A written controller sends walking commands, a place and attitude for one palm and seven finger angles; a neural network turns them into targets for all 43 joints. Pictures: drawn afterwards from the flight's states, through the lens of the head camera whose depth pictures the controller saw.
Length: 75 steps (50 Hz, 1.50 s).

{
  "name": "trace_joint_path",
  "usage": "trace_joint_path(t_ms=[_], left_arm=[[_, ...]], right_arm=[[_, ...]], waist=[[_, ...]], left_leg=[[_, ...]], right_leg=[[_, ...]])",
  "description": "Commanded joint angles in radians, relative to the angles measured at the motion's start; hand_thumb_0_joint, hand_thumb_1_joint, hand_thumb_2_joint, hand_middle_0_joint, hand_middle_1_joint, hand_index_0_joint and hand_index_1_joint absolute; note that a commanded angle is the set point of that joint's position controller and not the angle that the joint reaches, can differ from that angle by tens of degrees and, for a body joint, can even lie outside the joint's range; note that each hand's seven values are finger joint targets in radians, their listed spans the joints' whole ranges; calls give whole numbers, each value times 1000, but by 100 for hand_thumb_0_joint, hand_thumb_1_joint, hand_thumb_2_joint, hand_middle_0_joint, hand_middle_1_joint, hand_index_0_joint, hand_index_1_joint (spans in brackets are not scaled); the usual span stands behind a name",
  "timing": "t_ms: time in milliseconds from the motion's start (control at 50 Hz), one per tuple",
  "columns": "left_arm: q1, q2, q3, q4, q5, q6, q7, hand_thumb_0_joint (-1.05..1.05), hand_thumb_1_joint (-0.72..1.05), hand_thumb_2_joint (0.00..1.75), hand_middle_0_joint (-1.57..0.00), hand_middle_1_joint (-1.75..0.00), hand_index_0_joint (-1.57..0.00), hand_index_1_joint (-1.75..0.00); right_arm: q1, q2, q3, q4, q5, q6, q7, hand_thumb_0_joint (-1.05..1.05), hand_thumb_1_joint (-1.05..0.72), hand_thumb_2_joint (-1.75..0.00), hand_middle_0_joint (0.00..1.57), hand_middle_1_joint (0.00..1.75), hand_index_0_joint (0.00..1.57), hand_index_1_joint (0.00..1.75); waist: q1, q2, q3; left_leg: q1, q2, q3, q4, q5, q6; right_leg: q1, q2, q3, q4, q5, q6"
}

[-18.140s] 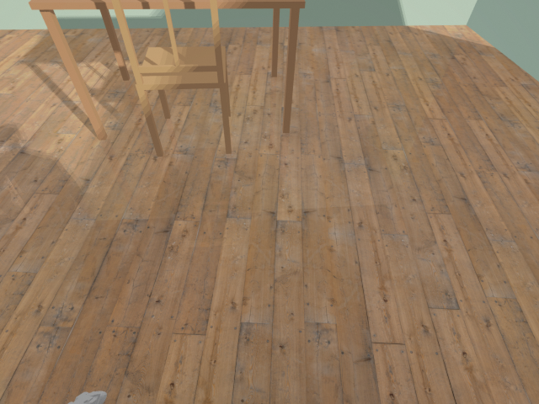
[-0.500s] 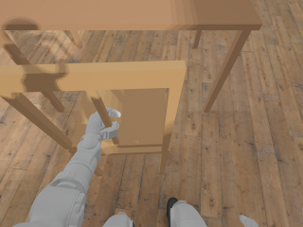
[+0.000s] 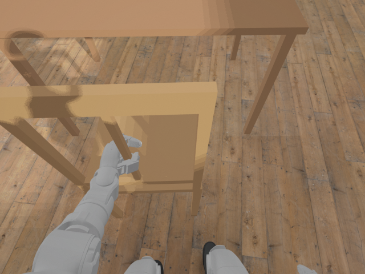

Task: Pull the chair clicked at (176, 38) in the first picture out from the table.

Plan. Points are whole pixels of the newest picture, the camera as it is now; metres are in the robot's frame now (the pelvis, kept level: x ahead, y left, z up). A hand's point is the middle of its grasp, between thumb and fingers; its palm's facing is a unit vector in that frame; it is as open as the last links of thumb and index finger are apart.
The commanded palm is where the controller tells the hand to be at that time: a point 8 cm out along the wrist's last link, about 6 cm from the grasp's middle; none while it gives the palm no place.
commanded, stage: step backward, pulling the chair out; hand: left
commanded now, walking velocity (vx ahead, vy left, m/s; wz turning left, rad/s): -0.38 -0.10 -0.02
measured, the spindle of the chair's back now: (126, 154) +0.39 +0.15 -0.05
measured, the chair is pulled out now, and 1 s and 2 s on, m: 0.33 0.38 0.46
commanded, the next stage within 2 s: none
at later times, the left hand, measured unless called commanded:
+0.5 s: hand (133, 166) +0.36 +0.13 -0.05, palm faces -0.03 -0.98 -0.21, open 5.2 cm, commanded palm +0.38 +0.18 -0.05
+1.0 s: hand (132, 178) +0.33 +0.12 -0.05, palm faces +0.01 -0.98 -0.22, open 5.3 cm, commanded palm +0.34 +0.18 -0.04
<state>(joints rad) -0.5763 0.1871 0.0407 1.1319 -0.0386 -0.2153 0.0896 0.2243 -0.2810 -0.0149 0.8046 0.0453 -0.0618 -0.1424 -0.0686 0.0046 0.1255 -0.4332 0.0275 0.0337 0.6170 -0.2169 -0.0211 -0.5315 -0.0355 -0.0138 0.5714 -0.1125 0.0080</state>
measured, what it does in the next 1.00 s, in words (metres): steps on the spot: right foot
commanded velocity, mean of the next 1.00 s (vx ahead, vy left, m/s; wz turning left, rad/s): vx -0.38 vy -0.01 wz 0.00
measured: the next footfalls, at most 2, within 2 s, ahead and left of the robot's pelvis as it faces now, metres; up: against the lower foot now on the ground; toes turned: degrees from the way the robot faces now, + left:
right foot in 0.50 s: +0.09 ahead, -0.13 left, +0.00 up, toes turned -2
left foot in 1.56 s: -0.15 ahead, +0.14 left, +0.00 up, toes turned -3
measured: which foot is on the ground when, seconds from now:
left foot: down 0.00-1.00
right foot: down 0.00-0.42, up 0.44-0.48, down 0.50-1.00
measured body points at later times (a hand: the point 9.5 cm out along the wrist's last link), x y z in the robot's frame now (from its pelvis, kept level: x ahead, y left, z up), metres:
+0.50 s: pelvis -0.01 +0.00 +0.00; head +0.07 -0.01 +0.44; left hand +0.36 +0.18 -0.04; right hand +0.05 -0.27 -0.13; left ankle -0.02 +0.13 -0.72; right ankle +0.08 -0.12 -0.72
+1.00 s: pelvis -0.05 -0.02 +0.00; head +0.03 -0.03 +0.44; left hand +0.33 +0.18 -0.04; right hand +0.01 -0.29 -0.14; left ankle -0.02 +0.13 -0.72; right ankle +0.05 -0.13 -0.72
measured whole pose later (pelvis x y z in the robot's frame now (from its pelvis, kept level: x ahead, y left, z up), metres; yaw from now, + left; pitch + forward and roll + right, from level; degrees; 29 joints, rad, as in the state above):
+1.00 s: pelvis -0.05 -0.02 +0.00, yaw +0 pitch +3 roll +1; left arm -0.60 0.22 0.06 1.12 -0.04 -0.18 0.08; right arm 0.23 -0.25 -0.01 0.81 0.05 -0.06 -0.13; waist -0.06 0.01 0.14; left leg -0.43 0.04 0.02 0.69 -0.32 -0.04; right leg -0.52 -0.01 -0.03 0.62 -0.15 -0.01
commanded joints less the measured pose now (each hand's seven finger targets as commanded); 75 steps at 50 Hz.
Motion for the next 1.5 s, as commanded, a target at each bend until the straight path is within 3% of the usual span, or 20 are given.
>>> trace_joint_path(t_ms=[0,80,160,220,300,400,520,580,640,700,760,800,860,960,1020,1100,1200,1280,1360,1480], left_arm=[[-389,168,-2,-252,2,-76,12,0,90,90,-50,-145,-50,-145],[-371,191,17,-246,12,-70,8,0,90,90,-50,-145,-50,-145],[-326,242,31,-235,9,-57,17,0,90,90,-50,-145,-50,-145],[-301,248,49,-172,20,-47,22,0,90,90,-50,-145,-50,-145],[-329,223,46,-166,14,-47,15,0,90,90,-50,-145,-50,-145],[-445,147,-16,-277,7,-58,-3,0,90,90,-50,-145,-50,-145],[-419,163,16,-237,26,-69,0,0,90,90,-50,-145,-50,-145],[-385,216,40,-195,15,-54,1,0,90,90,-50,-145,-50,-145],[-349,259,55,-149,2,-30,2,0,90,90,-50,-145,-50,-145],[-396,244,55,-170,10,-27,6,0,90,90,-50,-145,-50,-145],[-403,214,38,-200,-1,-32,6,0,90,90,-50,-145,-50,-145],[-449,191,31,-249,-3,-36,0,0,90,90,-50,-145,-50,-145],[-441,202,37,-233,2,-35,2,0,90,90,-50,-145,-50,-145],[-365,267,54,-185,5,-45,9,0,90,90,-50,-145,-50,-145],[-372,267,65,-172,12,-38,9,0,90,90,-50,-145,-50,-145],[-393,232,35,-211,0,-47,6,0,90,90,-50,-145,-50,-145],[-417,192,26,-250,-8,-43,-2,0,90,90,-50,-145,-50,-145],[-396,198,17,-233,11,-42,-4,0,90,90,-50,-145,-50,-145],[-304,286,54,-189,9,-28,16,0,90,90,-50,-145,-50,-145],[-307,242,64,-171,12,-18,10,0,90,90,-50,-145,-50,-145]], right_arm=[[28,-116,-29,-126,4,-27,-11,0,-90,-90,20,30,20,30],[46,-111,-41,-106,-3,-25,-11,0,-90,-90,20,30,20,30],[75,-116,-50,-107,6,-24,-4,0,-90,-90,20,30,20,30],[87,-103,-40,-70,-1,-31,13,0,-90,-90,20,30,20,30],[94,-114,-17,-43,3,-36,5,0,-90,-90,20,30,20,30],[48,-118,-28,-105,-10,-24,-7,0,-90,-90,20,30,20,30],[102,-110,-47,-65,-22,-11,7,0,-90,-90,20,30,20,30],[106,-118,-59,-55,-5,-2,2,0,-90,-90,20,30,20,30],[86,-125,-47,-48,6,-18,-4,0,-90,-90,20,30,20,30],[80,-122,-22,-42,1,-21,-10,0,-90,-90,20,30,20,30],[42,-142,-33,-90,3,-16,-12,0,-90,-90,20,30,20,30],[25,-119,-28,-112,1,-22,-10,0,-90,-90,20,30,20,30],[60,-123,-41,-90,-4,-23,-9,0,-90,-90,20,30,20,30],[103,-123,-54,-56,6,-27,-4,0,-90,-90,20,30,20,30],[83,-118,-29,-48,2,-32,-2,0,-90,-90,20,30,20,30],[46,-143,-27,-76,3,-24,-16,0,-90,-90,20,30,20,30],[45,-122,-30,-105,-4,-25,-12,0,-90,-90,20,30,20,30],[53,-121,-38,-90,-8,-30,-1,0,-90,-90,20,30,20,30],[85,-112,-46,-67,1,-27,6,0,-90,-90,20,30,20,30],[75,-115,-8,-42,-2,-27,3,0,-90,-90,20,30,20,30]], waist=[[46,123,-383],[38,121,-428],[44,-70,-376],[46,-202,-449],[25,-164,-465],[45,185,-436],[14,97,-485],[9,-48,-542],[32,-123,-507],[20,-81,-527],[46,152,-453],[54,155,-406],[36,81,-439],[25,-124,-507],[31,-141,-490],[37,60,-463],[48,170,-398],[35,96,-413],[49,-176,-406],[44,-169,-459]], left_leg=[[-20,212,-177,-219,-94,92],[38,199,-126,-107,165,68],[-29,42,-48,54,-332,11],[77,-39,-53,319,-342,-12],[163,-9,-44,-13,-232,-10],[101,222,-174,-216,154,76],[268,202,-122,13,649,22],[154,83,-72,116,110,-35],[106,13,-78,151,-315,-27],[165,25,-61,-56,-185,-6],[77,193,-175,-222,10,75],[6,247,-202,-211,101,103],[101,206,-147,-78,299,58],[152,12,-40,127,-215,-22],[139,-3,-69,130,-277,-13],[150,125,-148,-158,-4,44],[48,277,-224,-187,168,129],[31,190,-125,-74,133,53],[111,-31,-34,260,-331,-16],[153,-19,-47,6,-263,-19]], right_leg=[[272,-19,50,92,-214,6],[316,-47,67,93,40,0],[194,-180,271,-151,-281,-63],[210,-305,335,-341,-258,-114],[286,-238,172,-201,75,-67],[296,-41,28,107,-56,11],[307,-75,67,36,389,-31],[375,-219,198,-42,578,-93],[345,-288,252,-180,296,-106],[326,-226,141,-153,148,-40],[313,-48,28,41,-125,18],[331,-24,29,147,-127,6],[333,-63,66,62,156,-8],[262,-256,262,-199,138,-76],[279,-272,222,-229,88,-83],[248,-91,68,-73,-82,17],[308,-8,29,154,-171,8],[355,-69,85,43,50,-13],[124,-307,363,-348,-353,-108],[336,-260,172,-203,177,-82]])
